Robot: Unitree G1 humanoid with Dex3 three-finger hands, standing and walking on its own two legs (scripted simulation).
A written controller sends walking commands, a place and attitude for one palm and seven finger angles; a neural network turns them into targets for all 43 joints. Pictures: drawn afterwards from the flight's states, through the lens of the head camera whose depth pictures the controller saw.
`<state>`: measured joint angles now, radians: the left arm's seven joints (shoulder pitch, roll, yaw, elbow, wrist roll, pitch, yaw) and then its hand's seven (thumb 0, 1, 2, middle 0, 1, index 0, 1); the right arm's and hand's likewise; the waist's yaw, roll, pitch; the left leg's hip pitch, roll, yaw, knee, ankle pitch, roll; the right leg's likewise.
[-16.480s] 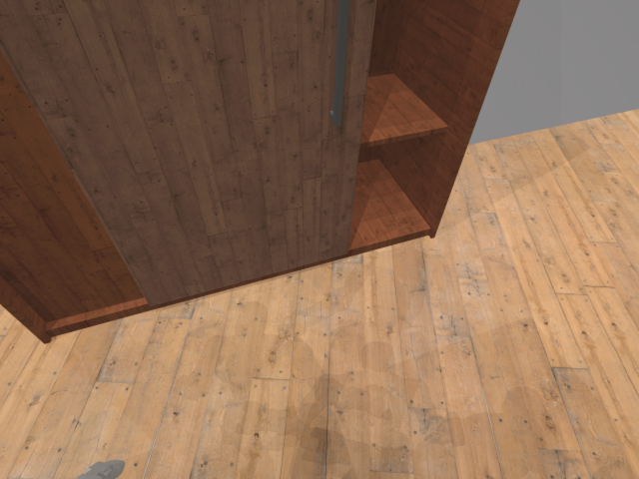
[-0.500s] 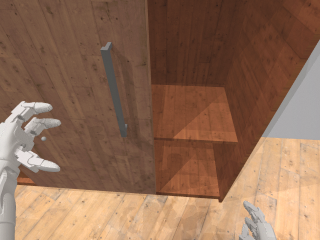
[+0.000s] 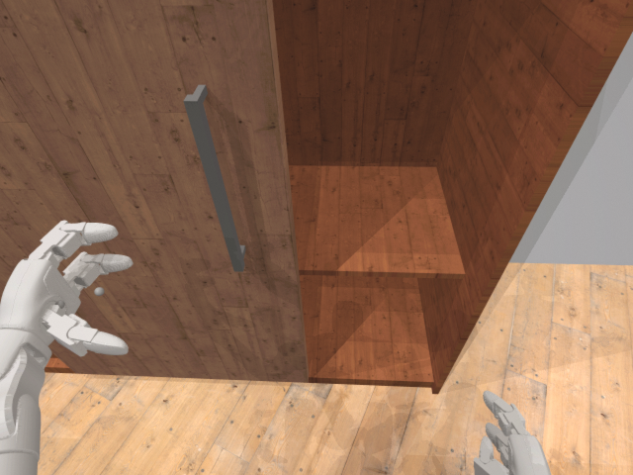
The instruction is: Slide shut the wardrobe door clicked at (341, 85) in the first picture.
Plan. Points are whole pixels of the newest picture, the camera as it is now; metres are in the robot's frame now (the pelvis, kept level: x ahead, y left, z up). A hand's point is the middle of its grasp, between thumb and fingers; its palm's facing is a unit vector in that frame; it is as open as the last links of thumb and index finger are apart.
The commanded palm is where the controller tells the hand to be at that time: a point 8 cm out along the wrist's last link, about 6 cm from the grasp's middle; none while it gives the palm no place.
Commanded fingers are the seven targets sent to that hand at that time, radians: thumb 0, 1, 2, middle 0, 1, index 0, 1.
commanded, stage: move the hooked fingers beside the handle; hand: left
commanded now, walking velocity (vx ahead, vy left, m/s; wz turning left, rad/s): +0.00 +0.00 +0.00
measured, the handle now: (223, 193) +0.50 +0.20 +0.08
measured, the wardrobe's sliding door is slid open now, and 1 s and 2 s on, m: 0.39 0.39 0.39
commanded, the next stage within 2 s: none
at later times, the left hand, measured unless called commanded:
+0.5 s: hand (130, 255) +0.33 +0.26 +0.12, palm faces +0.10 -0.99 -0.03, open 13.9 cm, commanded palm +0.30 +0.31 +0.12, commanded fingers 0.00 -0.50 0.30 -0.30 -1.20 -0.30 -1.20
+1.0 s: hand (147, 236) +0.37 +0.26 +0.12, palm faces +0.09 -1.00 -0.02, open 14.0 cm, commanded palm +0.35 +0.30 +0.12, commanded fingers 0.00 -0.50 0.30 -0.30 -1.20 -0.30 -1.20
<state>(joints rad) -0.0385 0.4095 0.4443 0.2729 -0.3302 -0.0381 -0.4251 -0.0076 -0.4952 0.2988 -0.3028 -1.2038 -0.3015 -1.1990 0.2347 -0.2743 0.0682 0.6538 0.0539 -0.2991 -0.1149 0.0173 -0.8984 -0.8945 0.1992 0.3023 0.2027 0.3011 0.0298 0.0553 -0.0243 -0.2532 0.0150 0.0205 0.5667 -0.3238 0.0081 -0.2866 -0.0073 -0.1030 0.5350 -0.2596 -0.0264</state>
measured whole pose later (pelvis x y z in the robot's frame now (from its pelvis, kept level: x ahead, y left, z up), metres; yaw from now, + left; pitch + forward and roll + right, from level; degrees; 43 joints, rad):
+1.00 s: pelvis +0.00 +0.00 +0.00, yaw -1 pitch +4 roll +0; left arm -0.37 0.42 0.41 0.61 -0.25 -0.12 -0.35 -0.01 -0.50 0.30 -0.30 -1.20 -0.30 -1.20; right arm 0.27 -0.28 0.05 0.67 0.05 -0.22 -0.10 0.02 -0.90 -0.89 0.20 0.30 0.20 0.30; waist -0.01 0.03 -0.03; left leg -0.32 0.01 0.03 0.58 -0.32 0.01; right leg -0.37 -0.01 -0.09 0.56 -0.26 -0.02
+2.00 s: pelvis +0.01 +0.01 -0.01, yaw -2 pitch +9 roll -1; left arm -0.63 0.49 0.42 0.94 -0.18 -0.25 -0.32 -0.01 -0.49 0.30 -0.30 -1.20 -0.31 -1.20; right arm 0.36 -0.28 0.04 0.66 0.04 -0.07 -0.06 0.01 -0.90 -0.89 0.20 0.30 0.20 0.30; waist -0.07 0.02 -0.06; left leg -0.44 0.02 0.05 0.64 -0.35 0.02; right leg -0.48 0.00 -0.07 0.59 -0.26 -0.01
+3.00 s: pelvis +0.00 +0.00 -0.01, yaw -2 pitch +7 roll +0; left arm -0.60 0.37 0.37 0.87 -0.16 -0.24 -0.19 -0.01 -0.49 0.30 -0.29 -1.20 -0.29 -1.19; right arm 0.33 -0.26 0.04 0.65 0.04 -0.07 -0.05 0.01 -0.90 -0.89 0.20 0.30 0.20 0.30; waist -0.07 0.03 -0.06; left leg -0.41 0.02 0.06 0.62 -0.34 0.01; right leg -0.46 0.00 -0.06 0.60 -0.27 -0.02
